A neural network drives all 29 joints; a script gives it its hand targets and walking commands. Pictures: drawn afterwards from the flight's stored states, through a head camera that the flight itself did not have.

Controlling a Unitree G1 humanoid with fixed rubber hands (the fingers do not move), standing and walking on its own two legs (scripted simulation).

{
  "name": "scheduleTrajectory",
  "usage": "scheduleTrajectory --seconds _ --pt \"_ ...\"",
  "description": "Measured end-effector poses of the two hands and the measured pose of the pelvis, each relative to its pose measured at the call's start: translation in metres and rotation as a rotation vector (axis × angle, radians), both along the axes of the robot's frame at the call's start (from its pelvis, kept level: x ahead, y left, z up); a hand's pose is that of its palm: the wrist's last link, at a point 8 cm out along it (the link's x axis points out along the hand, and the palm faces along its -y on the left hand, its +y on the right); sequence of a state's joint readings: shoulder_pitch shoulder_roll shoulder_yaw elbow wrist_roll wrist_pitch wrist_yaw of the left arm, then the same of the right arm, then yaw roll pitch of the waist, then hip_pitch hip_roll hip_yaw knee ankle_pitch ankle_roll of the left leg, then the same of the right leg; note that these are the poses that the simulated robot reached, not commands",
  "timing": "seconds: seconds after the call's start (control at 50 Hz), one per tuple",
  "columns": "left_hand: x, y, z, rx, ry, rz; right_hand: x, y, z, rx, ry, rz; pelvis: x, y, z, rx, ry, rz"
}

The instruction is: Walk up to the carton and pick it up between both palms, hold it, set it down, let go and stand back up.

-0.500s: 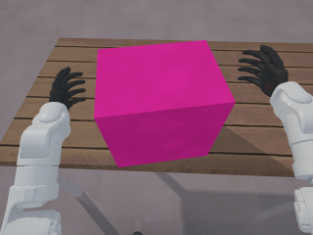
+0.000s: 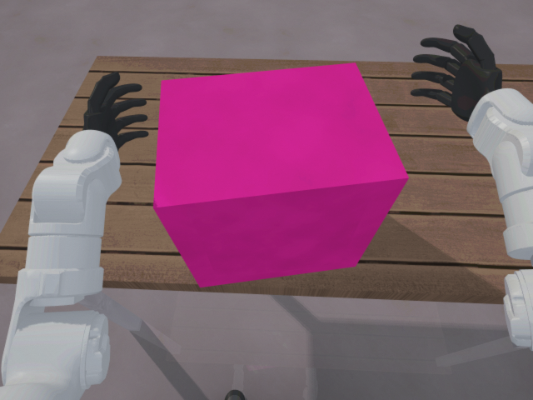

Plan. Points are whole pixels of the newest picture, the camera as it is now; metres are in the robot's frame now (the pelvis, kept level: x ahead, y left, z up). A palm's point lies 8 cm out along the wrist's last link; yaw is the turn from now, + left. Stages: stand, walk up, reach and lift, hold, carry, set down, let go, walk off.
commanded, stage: reach and lift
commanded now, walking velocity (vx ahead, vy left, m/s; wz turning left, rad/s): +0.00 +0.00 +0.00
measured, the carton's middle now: (270, 185) +0.44 +0.07 +0.02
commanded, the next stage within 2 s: none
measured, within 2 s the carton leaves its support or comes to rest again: neither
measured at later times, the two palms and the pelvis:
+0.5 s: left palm (131, 159) +0.40 +0.26 +0.10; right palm (456, 131) +0.49 -0.19 +0.13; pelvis +0.00 +0.00 +0.00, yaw +0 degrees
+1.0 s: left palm (145, 183) +0.39 +0.26 +0.05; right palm (421, 152) +0.49 -0.16 +0.08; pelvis +0.00 +0.01 -0.01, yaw +0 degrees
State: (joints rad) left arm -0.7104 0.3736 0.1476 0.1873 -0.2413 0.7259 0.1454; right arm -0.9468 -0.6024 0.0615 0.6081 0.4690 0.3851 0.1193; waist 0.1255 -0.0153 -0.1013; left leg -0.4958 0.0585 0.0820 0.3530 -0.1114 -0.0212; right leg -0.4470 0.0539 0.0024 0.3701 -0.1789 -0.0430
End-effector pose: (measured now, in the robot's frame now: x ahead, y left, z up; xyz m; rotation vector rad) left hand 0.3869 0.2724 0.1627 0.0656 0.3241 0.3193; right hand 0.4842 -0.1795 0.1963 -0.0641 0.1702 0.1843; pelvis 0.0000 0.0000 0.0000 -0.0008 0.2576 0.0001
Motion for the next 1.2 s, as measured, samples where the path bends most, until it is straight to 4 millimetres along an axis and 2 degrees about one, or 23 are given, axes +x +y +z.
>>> scheduleTrajectory --seconds 0.14,0.44,0.66,0.74,0.82,0.98,1.2 --pt "0.010 0.004 -0.016 -0.021 0.052 0.016 0.009 0.000 -0.009 -0.007 0.021 -0.013 0.002 0.001 -0.001 0.000 0.026 0.000" --pt "0.016 -0.010 -0.046 -0.089 0.033 -0.007 0.005 -0.011 -0.059 -0.013 0.061 -0.052 0.002 0.003 -0.001 -0.001 0.051 0.001" --pt "0.001 -0.010 -0.111 -0.115 0.111 0.027 0.001 -0.005 -0.093 0.017 0.050 -0.053 0.001 0.005 -0.003 -0.003 0.077 0.002" --pt "-0.001 -0.013 -0.127 -0.126 0.085 0.029 0.001 0.002 -0.105 0.018 0.036 -0.049 -0.001 0.006 -0.004 -0.005 0.099 0.001" --pt "0.004 -0.015 -0.127 -0.128 0.027 0.020 0.003 0.011 -0.111 0.029 0.011 -0.039 -0.001 0.010 -0.006 -0.010 0.137 0.000" --pt "0.008 -0.015 -0.110 -0.107 -0.055 0.013 0.005 0.017 -0.115 0.046 -0.004 -0.038 -0.003 0.013 -0.008 -0.015 0.165 -0.001" --pt "-0.004 -0.021 -0.122 -0.108 0.014 0.021 -0.001 0.011 -0.120 0.043 0.023 -0.053 -0.007 0.011 -0.008 -0.017 0.157 -0.005"
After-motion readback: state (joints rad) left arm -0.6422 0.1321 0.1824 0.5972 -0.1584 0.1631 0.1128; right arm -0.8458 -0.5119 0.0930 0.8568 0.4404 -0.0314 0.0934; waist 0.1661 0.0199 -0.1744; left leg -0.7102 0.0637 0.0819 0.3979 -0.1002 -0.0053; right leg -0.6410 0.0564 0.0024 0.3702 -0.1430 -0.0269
